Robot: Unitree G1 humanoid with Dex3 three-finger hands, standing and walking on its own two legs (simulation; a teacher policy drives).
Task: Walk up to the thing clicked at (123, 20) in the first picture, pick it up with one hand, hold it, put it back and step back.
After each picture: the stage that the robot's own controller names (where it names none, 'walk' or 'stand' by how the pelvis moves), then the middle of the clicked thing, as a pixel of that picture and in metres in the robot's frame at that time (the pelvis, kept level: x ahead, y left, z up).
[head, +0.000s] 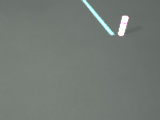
stand; (123, 26) +1.64 -0.52 -0.66
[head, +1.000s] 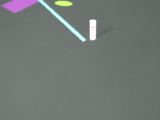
walk; (92, 30) +1.57 -0.04 -0.63
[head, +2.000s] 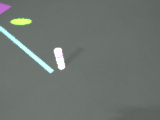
walk; (59, 59) +1.06 +0.28 -0.65
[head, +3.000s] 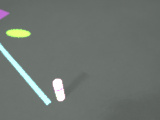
walk; (59, 90) +0.68 +0.23 -0.64
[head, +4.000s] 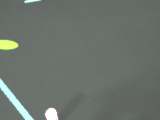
stand; (53, 119) +0.42 +0.20 -0.63
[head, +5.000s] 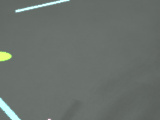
stand; out of the picture +0.38 +0.21 -0.66
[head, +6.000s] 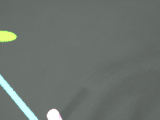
walk; (55, 119) +0.34 +0.19 -0.63
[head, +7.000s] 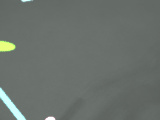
walk; out of the picture +0.36 +0.18 -0.64
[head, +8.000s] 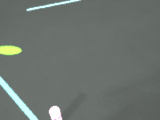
stand; (56, 118) +0.49 +0.20 -0.65
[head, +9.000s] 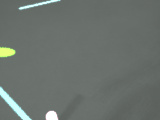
stand; out of the picture +0.43 +0.21 -0.66
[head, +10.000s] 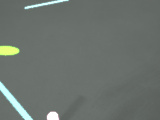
stand; out of the picture +0.43 +0.20 -0.66
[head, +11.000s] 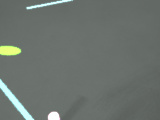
stand; out of the picture +0.43 +0.20 -0.66
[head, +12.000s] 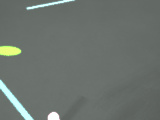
stand; out of the picture +0.43 +0.20 -0.66
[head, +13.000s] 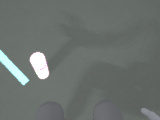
go down; (40, 67) +0.50 +0.19 -0.40
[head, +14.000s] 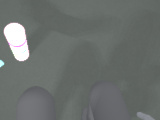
go down; (18, 44) +0.53 +0.22 -0.27
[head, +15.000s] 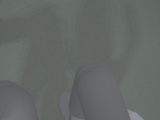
close in; out of the picture +0.51 +0.27 -0.18
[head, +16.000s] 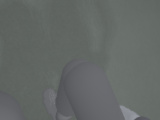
close; out of the picture +0.50 +0.30 -0.17
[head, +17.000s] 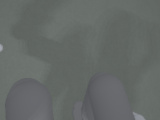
lift; out of the picture +0.42 +0.28 -0.08
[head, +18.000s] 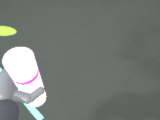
hold; (29, 82) +0.33 +0.17 +0.06
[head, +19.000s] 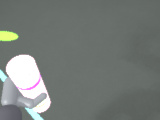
hold; (33, 88) +0.31 +0.17 +0.04
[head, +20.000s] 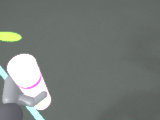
hold; (33, 86) +0.32 +0.17 +0.04
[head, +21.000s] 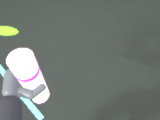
crouch; (32, 80) +0.35 +0.17 +0.02
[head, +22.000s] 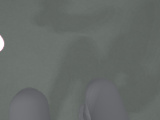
crouch; out of the picture +0.50 +0.24 -0.05
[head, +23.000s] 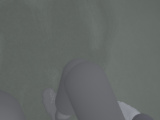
lower; out of the picture +0.48 +0.30 -0.18
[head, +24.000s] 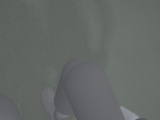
lower; out of the picture +0.49 +0.31 -0.18
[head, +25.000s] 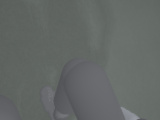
lower; out of the picture +0.49 +0.31 -0.18
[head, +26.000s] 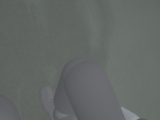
lower; out of the picture +0.49 +0.31 -0.18
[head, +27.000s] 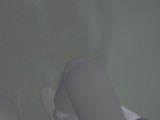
loosen; out of the picture +0.49 +0.31 -0.18
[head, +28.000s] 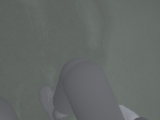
withdraw; out of the picture +0.49 +0.30 -0.18
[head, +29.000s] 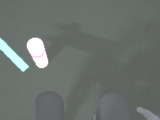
walk; (39, 54) +0.52 +0.21 -0.35
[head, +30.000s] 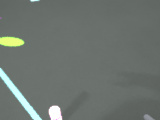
stand; (56, 117) +0.45 +0.17 -0.60
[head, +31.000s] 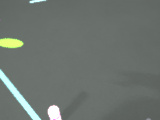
stand; (55, 117) +0.46 +0.18 -0.60
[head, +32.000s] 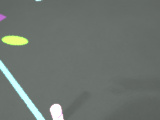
stand; (57, 116) +0.46 +0.18 -0.61
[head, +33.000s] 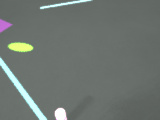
stand; (61, 119) +0.47 +0.17 -0.66
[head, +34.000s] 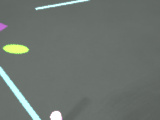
stand; out of the picture +0.45 +0.20 -0.66
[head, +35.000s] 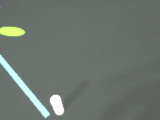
walk; (57, 105) +0.47 +0.20 -0.65
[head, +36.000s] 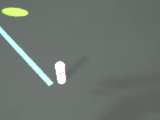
walk; (60, 73) +0.72 +0.15 -0.63
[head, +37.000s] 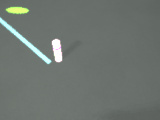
stand; (57, 51) +1.07 +0.27 -0.63
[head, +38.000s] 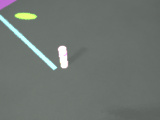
stand; (63, 57) +1.06 +0.19 -0.64
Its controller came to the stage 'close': yes
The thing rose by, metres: 0.68
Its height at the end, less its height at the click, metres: +0.00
